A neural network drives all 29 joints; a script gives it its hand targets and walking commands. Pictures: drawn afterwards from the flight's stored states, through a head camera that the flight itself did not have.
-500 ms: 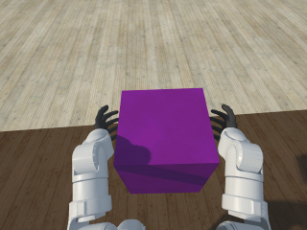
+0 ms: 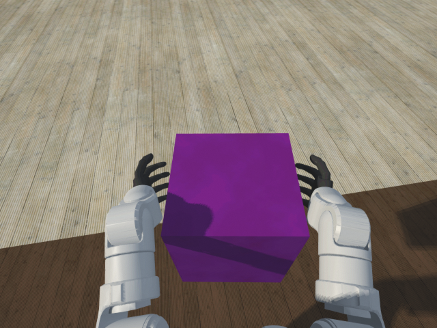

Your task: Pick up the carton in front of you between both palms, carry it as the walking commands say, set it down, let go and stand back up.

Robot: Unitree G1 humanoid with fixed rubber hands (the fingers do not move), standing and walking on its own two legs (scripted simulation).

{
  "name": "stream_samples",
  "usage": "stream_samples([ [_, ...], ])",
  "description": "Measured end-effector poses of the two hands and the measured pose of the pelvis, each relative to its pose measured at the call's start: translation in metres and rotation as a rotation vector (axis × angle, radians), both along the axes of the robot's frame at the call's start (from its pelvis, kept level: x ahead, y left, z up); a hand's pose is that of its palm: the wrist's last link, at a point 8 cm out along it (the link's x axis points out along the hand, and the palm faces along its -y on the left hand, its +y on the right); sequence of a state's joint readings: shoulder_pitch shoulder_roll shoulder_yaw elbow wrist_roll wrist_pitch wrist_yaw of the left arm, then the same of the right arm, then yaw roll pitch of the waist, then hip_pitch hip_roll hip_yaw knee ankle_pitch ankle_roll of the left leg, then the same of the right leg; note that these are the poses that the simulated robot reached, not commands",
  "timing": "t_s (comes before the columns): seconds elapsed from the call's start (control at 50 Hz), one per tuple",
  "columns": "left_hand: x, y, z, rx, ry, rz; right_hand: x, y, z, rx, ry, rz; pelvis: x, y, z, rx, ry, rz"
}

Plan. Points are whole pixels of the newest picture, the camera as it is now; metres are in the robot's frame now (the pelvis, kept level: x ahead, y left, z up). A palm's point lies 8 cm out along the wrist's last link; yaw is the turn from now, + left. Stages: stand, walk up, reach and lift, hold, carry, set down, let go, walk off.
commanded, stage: carry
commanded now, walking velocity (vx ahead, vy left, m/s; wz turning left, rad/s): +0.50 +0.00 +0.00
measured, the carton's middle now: (231, 212) +0.33 -0.01 +0.00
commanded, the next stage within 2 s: none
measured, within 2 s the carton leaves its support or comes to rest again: neither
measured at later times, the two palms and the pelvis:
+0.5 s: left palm (172, 101) +0.62 +0.13 +0.05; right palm (290, 98) +0.64 -0.18 +0.05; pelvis +0.31 -0.04 -0.05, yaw +2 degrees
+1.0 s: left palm (173, 56) +0.93 +0.17 +0.01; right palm (263, 53) +0.94 -0.15 +0.02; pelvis +0.61 +0.00 -0.09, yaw +0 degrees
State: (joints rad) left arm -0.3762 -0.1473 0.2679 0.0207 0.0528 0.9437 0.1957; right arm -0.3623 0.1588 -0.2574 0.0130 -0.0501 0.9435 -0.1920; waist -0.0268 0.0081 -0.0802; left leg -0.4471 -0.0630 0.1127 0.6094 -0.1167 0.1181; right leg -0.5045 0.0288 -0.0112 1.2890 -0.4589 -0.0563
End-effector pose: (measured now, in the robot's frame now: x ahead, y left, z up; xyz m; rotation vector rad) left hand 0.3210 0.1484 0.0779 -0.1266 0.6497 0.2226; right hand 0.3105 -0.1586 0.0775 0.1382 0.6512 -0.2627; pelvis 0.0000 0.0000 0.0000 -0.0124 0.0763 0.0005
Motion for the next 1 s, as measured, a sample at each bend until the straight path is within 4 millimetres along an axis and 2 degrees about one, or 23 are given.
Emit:
stream_samples([
  [0.1,0.054,0.001,-0.007,-0.008,0.007,-0.001,0.047,0.002,-0.004,0.019,0.005,-0.012,0.05,0.004,0.007,-0.008,0.012,-0.003],
  [0.26,0.155,-0.002,0.005,0.006,-0.081,0.015,0.152,-0.004,0.014,-0.008,-0.083,0.004,0.148,-0.007,0.006,0.001,0.021,0.011],
  [0.34,0.216,-0.012,0.008,0.034,-0.134,0.017,0.212,-0.015,0.014,-0.015,-0.136,0.003,0.209,-0.017,-0.012,0.022,0.014,0.019],
  [0.42,0.275,-0.018,-0.003,0.073,-0.162,0.04,0.279,-0.022,-0.005,-0.012,-0.168,0.035,0.271,-0.028,-0.044,0.027,-0.005,0.03],
  [0.46,0.293,-0.017,-0.013,0.068,-0.122,0.052,0.305,-0.021,-0.018,-0.02,-0.128,0.063,0.289,-0.032,-0.048,0.014,-0.003,0.027],
  [0.54,0.315,-0.015,-0.034,0.007,-0.028,0.077,0.346,-0.016,-0.035,0.008,-0.031,0.073,0.328,-0.04,-0.041,0.028,0.001,0.03],
  [0.62,0.351,-0.015,-0.035,-0.022,-0.02,0.087,0.389,-0.014,-0.039,0.023,-0.018,0.072,0.368,-0.043,-0.034,0.034,0.011,0.034],
  [0.74,0.424,-0.014,-0.021,0.001,-0.073,0.071,0.459,-0.015,-0.029,0.009,-0.073,0.061,0.434,-0.036,-0.03,0.036,0.023,0.023],
  [0.84,0.492,-0.005,-0.015,0.018,-0.112,0.058,0.524,-0.008,-0.025,-0.016,-0.114,0.051,0.502,-0.022,-0.04,0.017,0.02,0.016],
  [0.9,0.536,0.006,-0.025,0.019,-0.123,0.058,0.569,0.003,-0.032,-0.036,-0.126,0.054,0.55,-0.013,-0.057,0.002,0.009,0.007],
  [0.94,0.569,0.013,-0.038,0.02,-0.132,0.047,0.599,0.009,-0.041,-0.053,-0.135,0.046,0.583,-0.006,-0.076,-0.015,-0.008,-0.008],
  [1.0,0.611,0.017,-0.063,0.03,-0.088,0.017,0.631,0.012,-0.062,-0.068,-0.087,0.028,0.615,0.001,-0.089,0.016,-0.006,0.002],
])
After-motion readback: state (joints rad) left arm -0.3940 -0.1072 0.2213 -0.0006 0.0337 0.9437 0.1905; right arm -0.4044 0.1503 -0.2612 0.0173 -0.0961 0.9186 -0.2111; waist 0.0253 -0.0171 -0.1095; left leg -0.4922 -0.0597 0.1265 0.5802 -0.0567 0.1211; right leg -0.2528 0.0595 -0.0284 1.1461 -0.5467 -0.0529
